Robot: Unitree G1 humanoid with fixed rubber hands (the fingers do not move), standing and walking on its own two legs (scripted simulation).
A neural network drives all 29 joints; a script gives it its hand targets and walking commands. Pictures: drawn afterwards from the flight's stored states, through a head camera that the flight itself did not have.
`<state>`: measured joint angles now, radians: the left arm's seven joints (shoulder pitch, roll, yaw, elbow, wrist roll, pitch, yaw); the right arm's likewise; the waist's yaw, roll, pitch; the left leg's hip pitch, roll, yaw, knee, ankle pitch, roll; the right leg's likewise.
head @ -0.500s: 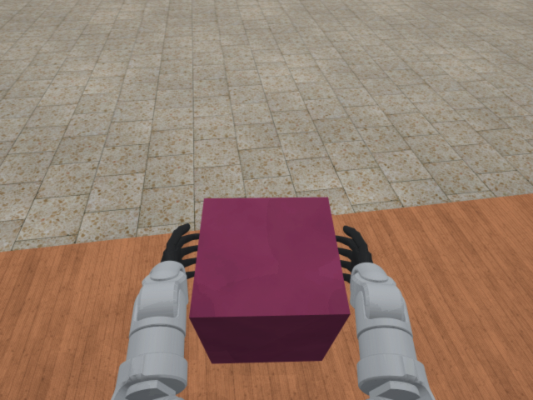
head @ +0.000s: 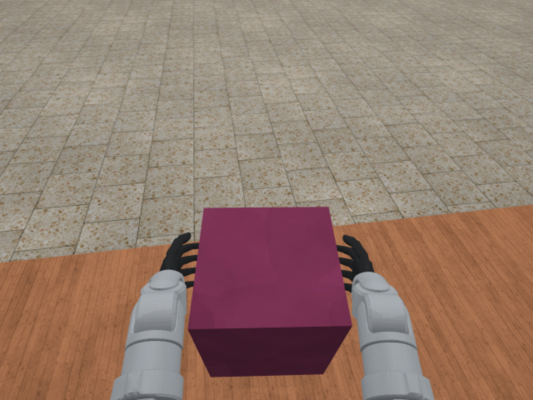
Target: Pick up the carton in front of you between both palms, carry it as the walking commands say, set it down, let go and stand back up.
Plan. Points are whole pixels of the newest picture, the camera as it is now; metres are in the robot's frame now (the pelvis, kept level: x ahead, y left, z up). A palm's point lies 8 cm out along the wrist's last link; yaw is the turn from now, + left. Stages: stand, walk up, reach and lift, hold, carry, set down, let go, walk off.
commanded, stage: reach and lift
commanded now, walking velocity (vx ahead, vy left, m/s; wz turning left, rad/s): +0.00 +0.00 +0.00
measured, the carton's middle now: (266, 295) +0.30 +0.00 -0.04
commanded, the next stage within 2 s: hold in 0.14 s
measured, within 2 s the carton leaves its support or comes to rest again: neither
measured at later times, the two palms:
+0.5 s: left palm (167, 282) +0.27 +0.15 +0.05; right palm (366, 284) +0.27 -0.15 +0.05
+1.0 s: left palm (166, 223) +0.36 +0.16 +0.09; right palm (353, 231) +0.35 -0.13 +0.09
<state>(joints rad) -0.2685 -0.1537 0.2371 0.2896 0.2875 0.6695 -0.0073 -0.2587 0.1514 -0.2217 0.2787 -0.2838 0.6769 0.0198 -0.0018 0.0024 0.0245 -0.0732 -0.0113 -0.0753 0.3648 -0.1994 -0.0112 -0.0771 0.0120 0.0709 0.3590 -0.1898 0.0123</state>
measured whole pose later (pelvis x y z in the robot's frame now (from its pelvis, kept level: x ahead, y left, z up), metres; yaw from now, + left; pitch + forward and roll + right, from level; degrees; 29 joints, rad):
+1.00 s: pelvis +0.07 +0.01 +0.00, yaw -1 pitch +4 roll -2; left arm -0.25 -0.08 0.13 -0.08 0.10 1.08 0.06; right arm -0.22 0.13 -0.11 -0.13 -0.15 1.09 -0.08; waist 0.01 0.03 -0.17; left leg -0.17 0.05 0.03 0.42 -0.31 0.00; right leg -0.35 -0.01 -0.15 0.52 -0.34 0.02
